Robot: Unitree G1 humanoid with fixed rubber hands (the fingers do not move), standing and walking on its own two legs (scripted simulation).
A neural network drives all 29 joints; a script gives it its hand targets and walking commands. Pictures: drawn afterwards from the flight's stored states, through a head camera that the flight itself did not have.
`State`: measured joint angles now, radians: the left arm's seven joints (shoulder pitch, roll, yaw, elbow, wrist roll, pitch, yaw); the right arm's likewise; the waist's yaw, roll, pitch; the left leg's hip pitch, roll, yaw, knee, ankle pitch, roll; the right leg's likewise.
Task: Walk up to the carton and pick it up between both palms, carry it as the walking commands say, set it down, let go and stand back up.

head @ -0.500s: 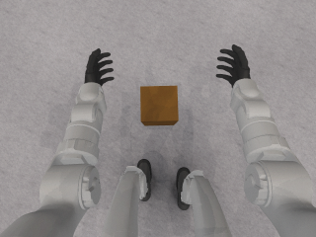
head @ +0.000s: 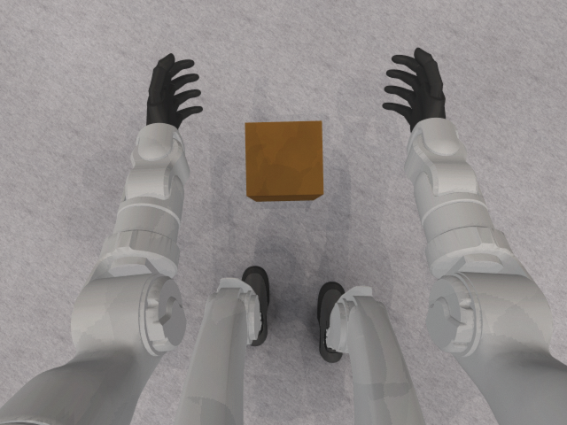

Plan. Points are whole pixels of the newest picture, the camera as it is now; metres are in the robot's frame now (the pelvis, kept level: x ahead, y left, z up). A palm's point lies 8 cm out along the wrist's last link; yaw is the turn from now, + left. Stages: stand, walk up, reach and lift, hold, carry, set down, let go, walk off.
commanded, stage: reach and lift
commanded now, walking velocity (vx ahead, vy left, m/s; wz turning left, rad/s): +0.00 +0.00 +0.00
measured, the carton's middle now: (284, 167) +0.48 +0.04 -0.49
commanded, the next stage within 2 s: none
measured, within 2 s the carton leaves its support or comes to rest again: neither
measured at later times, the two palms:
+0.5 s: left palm (201, 143) +0.49 +0.18 -0.28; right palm (387, 143) +0.50 -0.14 -0.28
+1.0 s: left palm (215, 156) +0.49 +0.19 -0.41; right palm (368, 161) +0.49 -0.14 -0.42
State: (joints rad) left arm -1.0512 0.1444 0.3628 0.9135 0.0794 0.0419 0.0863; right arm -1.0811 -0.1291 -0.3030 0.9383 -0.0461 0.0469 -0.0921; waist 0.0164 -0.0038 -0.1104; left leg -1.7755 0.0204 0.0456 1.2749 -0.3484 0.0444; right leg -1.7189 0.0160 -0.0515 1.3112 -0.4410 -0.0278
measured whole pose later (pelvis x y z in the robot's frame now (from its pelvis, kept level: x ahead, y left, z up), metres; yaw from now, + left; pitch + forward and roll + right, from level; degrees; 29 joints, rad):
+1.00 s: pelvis -0.05 +0.00 -0.24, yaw +0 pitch +38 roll -1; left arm -1.48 0.35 0.08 1.22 -0.26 0.01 0.15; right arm -1.45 -0.30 0.00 1.15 0.24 0.03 -0.16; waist 0.02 0.00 0.35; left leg -2.32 0.06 0.06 2.14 -0.47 0.07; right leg -2.26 0.00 -0.07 2.20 -0.61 -0.05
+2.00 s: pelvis -0.05 +0.00 -0.24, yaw +0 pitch +35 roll -1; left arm -1.55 0.28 0.09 1.26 -0.22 -0.01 0.19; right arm -1.54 -0.19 -0.08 1.21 0.11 0.02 -0.17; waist 0.02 0.01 0.42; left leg -2.29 0.00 0.05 2.17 -0.48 0.05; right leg -2.22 0.04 -0.04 2.24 -0.61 -0.01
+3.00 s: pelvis -0.04 +0.01 -0.22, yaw -2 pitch +37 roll -2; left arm -1.33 0.08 0.43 0.84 0.15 0.24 0.17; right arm -1.34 -0.06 -0.32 0.89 -0.10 0.27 -0.16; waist 0.04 -0.01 0.21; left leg -2.27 -0.07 -0.02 2.13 -0.52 0.00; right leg -2.20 0.12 -0.02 2.17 -0.63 0.03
